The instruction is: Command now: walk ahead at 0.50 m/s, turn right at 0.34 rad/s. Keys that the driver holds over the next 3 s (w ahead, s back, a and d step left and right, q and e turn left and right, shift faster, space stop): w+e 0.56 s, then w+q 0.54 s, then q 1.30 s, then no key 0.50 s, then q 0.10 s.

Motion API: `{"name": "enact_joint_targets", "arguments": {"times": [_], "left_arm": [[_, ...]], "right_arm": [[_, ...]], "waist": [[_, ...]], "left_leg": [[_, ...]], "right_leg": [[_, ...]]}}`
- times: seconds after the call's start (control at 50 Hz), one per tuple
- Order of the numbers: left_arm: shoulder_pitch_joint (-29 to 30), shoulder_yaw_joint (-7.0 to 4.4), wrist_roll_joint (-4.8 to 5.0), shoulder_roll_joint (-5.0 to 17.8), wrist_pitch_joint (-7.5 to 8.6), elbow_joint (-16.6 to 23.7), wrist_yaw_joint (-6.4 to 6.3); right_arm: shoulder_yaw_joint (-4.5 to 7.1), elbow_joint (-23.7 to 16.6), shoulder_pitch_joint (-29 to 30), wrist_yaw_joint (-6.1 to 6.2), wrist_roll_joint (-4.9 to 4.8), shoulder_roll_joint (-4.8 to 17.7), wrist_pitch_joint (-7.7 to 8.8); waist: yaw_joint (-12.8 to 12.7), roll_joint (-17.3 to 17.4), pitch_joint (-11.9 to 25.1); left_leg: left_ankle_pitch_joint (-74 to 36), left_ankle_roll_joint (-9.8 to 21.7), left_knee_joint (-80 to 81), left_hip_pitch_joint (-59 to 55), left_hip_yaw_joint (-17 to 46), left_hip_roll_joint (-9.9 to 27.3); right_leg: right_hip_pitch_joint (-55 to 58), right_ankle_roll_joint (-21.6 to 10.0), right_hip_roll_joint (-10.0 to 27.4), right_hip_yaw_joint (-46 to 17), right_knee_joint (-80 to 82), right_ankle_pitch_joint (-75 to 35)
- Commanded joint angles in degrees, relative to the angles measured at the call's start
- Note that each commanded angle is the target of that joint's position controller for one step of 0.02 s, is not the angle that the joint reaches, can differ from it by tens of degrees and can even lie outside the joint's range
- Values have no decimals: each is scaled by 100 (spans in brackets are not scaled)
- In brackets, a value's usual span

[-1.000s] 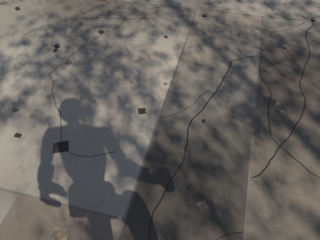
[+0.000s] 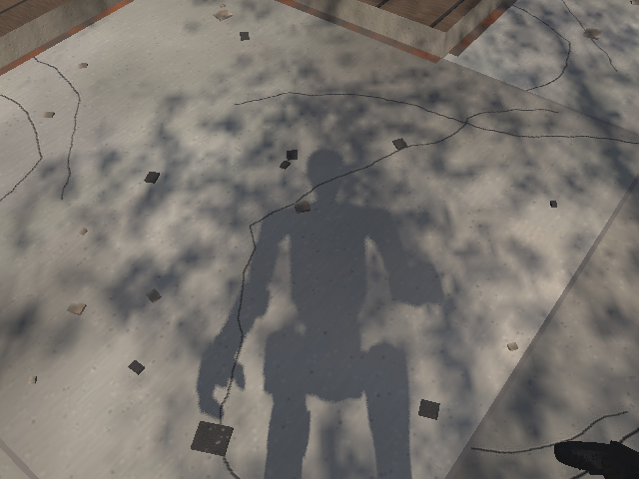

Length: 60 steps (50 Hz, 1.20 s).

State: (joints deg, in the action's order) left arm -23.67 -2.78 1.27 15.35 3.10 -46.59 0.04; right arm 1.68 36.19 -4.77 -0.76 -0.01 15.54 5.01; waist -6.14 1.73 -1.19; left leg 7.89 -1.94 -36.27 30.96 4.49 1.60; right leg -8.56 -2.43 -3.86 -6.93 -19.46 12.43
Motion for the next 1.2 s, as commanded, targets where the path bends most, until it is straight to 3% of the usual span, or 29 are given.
{"name": "enact_joint_targets", "arguments": {"times": [0.02, 0.06, 0.1, 0.12, 0.14, 0.16, 0.18, 0.2, 0.26, 0.4, 0.5, 0.54, 0.56, 0.58, 0.6, 0.62, 0.64, 0.66, 0.68, 0.7, 0.74, 0.82, 0.94, 1.04, 1.1, 1.14, 1.16, 1.18, 1.2], "left_arm": [[162, -276, 52, 1071, 26, 375, -63], [189, -289, 60, 1069, -15, 374, -78], [264, -228, 24, 828, -26, 422, -79], [378, -115, -45, 487, 5, 541, -61], [-166, 3, 37, 128, 85, 732, -70], [-158, -96, 138, 621, 96, 712, -91], [231, -191, 125, 918, 68, 701, -93], [412, -209, 73, 887, 30, 691, -90], [644, -201, 31, 602, -72, 788, -20], [1507, -60, -10, 295, -84, 1164, 173], [2250, -69, 6, 414, -100, 1516, 318], [2219, -140, -23, 559, -125, 1608, 344], [1939, -220, -44, 699, -150, 1580, 338], [1193, -341, -51, 864, -161, 1393, 303], [232, -502, -30, 1154, -194, 1123, 203], [-22, -584, -24, 1835, -180, 1056, 108], [-248, -475, -22, 1556, -123, 1194, 117], [-21, -366, -97, 1240, -51, 1104, 154], [305, -321, -98, 1126, -4, 1053, 151], [684, -258, -120, 922, 31, 1025, 145], [1069, -182, -200, 659, 126, 1024, 160], [1099, -226, -246, 688, 325, 745, 126], [946, -236, -214, 778, 317, 453, -3], [492, -304, -118, 925, 122, 119, -50], [600, -357, -72, 1117, -28, 108, -122], [790, -373, -76, 1217, -136, 187, -217], [912, -339, -38, 1180, -126, 248, -252], [476, -180, -281, 667, -13, 415, -211], [93, -16, -293, 420, 171, 556, -82]], "right_arm": [[127, -449, 375, -29, -59, 445, 137], [193, -437, 279, -17, -71, 553, 174], [315, -273, -377, 51, -36, 732, 183], [411, -179, -1181, 115, 44, 1035, 176], [545, -50, -1671, 125, 87, 1547, 61], [514, 70, -1736, 80, 11, 1247, 27], [414, 54, -1543, 78, -24, 884, 39], [348, 44, -1257, 68, 4, 691, 44], [284, 148, -795, 48, 72, 438, 76], [439, 494, -879, 93, 12, 882, 105], [524, 751, -1213, 110, -129, 1173, 4], [569, 797, -1247, 123, -170, 1323, -71], [594, 799, -1251, 143, -188, 1416, -115], [555, 844, -1311, 153, -209, 1366, -152], [439, 870, -1485, 161, -123, 1150, -131], [151, 616, -2032, 69, 135, 365, -47], [156, 726, -1926, 10, -46, 658, 105], [303, 581, -1232, -16, -319, 1107, 150], [260, 487, -943, -1, -333, 1012, 173], [261, 552, -857, 44, -210, 948, 154], [290, 725, -1239, 42, -171, 877, -21], [266, 778, -1134, 94, -169, 582, -247], [205, 591, -362, -42, -120, 370, -164], [130, 170, 360, -227, -112, 274, -156], [195, -19, 272, -325, -117, 411, -179], [391, 133, -702, -299, -73, 768, -206], [554, 300, -1539, -211, -47, 1078, -201], [683, 332, -1876, -73, -14, 1698, -253], [635, 80, -1685, -84, 41, 1794, -208]], "waist": [[242, -752, 120], [413, -780, 136], [802, -751, 379], [1189, -228, 948], [1061, 1367, 1591], [1086, 1346, 1252], [1133, 809, 602], [1015, 526, 290], [723, 572, -109], [841, 211, -147], [988, 141, -328], [849, 226, -190], [650, 312, 60], [209, 191, 480], [-229, -75, 979], [207, -1658, 1595], [-76, -1303, 2681], [-210, -790, 1817], [-23, -687, 1129], [206, -456, 741], [589, -661, 518], [677, -437, 79], [390, -393, -249], [109, -296, -516], [335, -538, -227], [909, -694, 363], [1401, -490, 791], [1143, 846, 1466], [852, 1248, 2619]], "left_leg": [[-536, -28, 583, -845, -93, -250], [-503, 83, 918, -1346, -74, -247], [-311, 315, 1196, -2495, -37, -33], [99, 648, 1231, -3643, 763, 829], [1192, 1458, 1655, -4961, 2806, 2100], [2517, 1677, 2018, -4745, 3774, 2319], [2436, 1500, 2098, -4214, 3132, 2059], [1729, 1347, 2177, -3719, 2406, 1778], [205, 1185, 2562, -2713, 1041, 1321], [-1189, 1196, 2802, -2582, -493, 1211], [-1397, 970, 2628, -3111, -977, 1423], [-2776, 849, 2080, -3393, -1201, 1460], [-3769, 776, 1488, -3441, -1339, 1421], [-4272, 673, 498, -3097, -1480, 1301], [-3470, 499, -805, -2043, -1533, 1102], [1411, 115, -3105, 456, -1504, 249], [2722, 132, -4169, 943, -217, -133], [2286, 223, -4336, 1402, -25, 155], [1798, 295, -3954, 1389, -104, 408], [1395, 285, -3548, 1134, -108, 619], [882, 246, -3223, 407, 8, 789], [98, 80, -2604, 632, 219, 680], [-1556, 118, -749, 740, -64, 450], [-1046, 362, 4, 1248, -409, 358], [-190, 633, 113, 707, -877, -1], [60, 869, 186, -615, -1150, -496], [-801, 1087, 768, -2025, -899, -549], [-3039, 1705, 343, -4091, 929, 786], [-3402, 2917, 956, -5484, 3821, 2068]], "right_leg": [[-402, -912, 1245, -1343, 515, -626], [-436, -767, 1238, -1538, 253, -372], [-809, -497, 904, -1432, -440, -272], [-1408, -261, 558, -985, -1846, 204], [-2906, 28, -51, -141, -3489, 1867], [-3769, 118, 320, -80, -4512, 2064], [-3970, 131, 530, -151, -4913, 1577], [-3842, 174, 664, -63, -4963, 1162], [-3376, 257, 980, 39, -4585, 515], [-3042, 328, 1008, 368, -2755, -1110], [-2798, 27, 867, 687, -1822, -1086], [-2414, -189, 614, 960, -1667, -522], [-1897, -320, 385, 1153, -1638, -246], [-677, -516, 140, 1216, -1306, -436], [1045, -722, 248, 783, -1222, -669], [3161, -1579, 1981, -2107, -981, -215], [3378, -2076, 2738, -4011, -33, 550], [2794, -1696, 2508, -3020, 67, 322], [1911, -1455, 2263, -2115, 97, -130], [1142, -1265, 2026, -1519, 195, -577], [237, -1146, 1770, -807, 606, -1048], [-148, -1087, 1697, 118, 1151, -1457], [276, -728, 1552, 1128, 1381, -1661], [1425, -680, 1910, 1417, 1024, -2356], [1771, -515, 1973, 1655, 218, -4539], [1546, -290, 1783, 1789, -1368, -6206], [782, -13, 1495, 1882, -2721, -5527], [-1167, 370, 826, 1825, -4799, -1098], [-2777, 601, -215, 659, -6463, 2679]]}}
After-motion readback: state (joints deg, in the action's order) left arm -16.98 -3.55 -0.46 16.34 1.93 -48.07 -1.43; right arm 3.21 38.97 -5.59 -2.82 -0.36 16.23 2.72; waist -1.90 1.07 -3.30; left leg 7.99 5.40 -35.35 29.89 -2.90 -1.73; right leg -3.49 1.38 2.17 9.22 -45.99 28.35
